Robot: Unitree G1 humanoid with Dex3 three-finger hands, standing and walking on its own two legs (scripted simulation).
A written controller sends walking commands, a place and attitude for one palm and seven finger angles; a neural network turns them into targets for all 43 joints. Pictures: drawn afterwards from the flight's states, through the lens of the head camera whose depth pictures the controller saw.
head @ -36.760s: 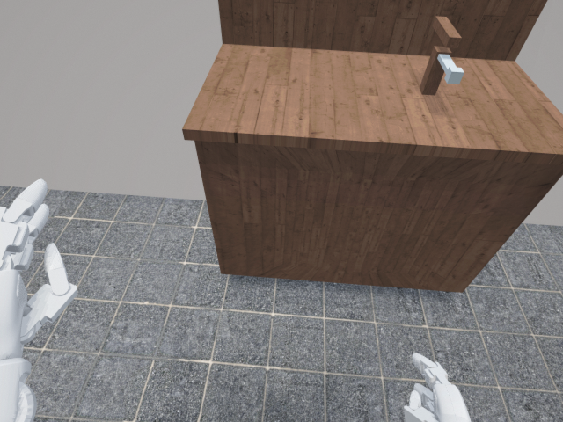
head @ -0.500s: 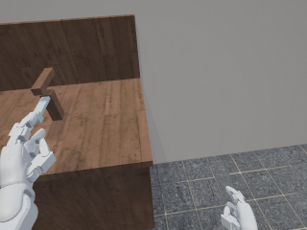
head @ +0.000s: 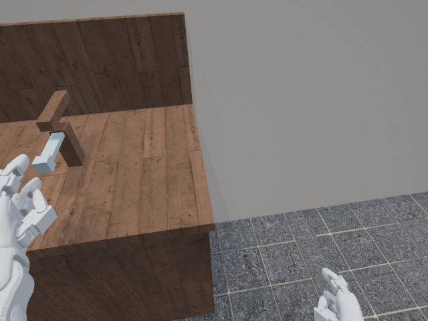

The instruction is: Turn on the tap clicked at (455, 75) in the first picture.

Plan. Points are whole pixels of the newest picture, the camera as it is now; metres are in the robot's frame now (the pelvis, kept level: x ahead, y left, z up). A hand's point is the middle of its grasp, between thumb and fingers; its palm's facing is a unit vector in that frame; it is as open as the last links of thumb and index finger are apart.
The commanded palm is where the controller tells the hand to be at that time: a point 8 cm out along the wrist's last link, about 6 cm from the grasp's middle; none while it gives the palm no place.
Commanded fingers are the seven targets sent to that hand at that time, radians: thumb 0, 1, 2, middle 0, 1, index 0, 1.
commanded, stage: reach beside the lever's end, fingers flat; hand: left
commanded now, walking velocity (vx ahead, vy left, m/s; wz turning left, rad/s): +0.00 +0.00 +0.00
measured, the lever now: (44, 164) +0.34 +0.41 +0.12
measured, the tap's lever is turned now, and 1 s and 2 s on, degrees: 0 0 1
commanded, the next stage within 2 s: push the lever round in 1.74 s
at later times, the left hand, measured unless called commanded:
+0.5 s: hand (40, 190) +0.26 +0.35 +0.14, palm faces +0.58 -0.81 -0.09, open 7.6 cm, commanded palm +0.21 +0.39 +0.14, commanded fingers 0.00 0.90 0.90 -0.17 -0.20 -0.17 -0.20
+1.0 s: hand (32, 176) +0.30 +0.41 +0.12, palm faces +0.56 -0.83 -0.07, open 7.7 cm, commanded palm +0.25 +0.45 +0.12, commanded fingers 0.00 0.90 0.90 -0.15 -0.15 -0.15 -0.15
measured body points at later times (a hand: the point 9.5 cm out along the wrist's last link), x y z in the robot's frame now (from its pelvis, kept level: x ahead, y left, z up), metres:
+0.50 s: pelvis +0.00 +0.00 +0.00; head -0.01 -0.02 +0.45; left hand +0.22 +0.39 +0.15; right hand +0.18 -0.24 -0.09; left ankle -0.01 +0.13 -0.74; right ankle +0.02 -0.09 -0.74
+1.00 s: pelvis -0.01 +0.01 -0.01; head +0.02 +0.01 +0.44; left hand +0.27 +0.45 +0.13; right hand +0.13 -0.25 -0.11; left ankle -0.01 +0.13 -0.74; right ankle +0.02 -0.09 -0.74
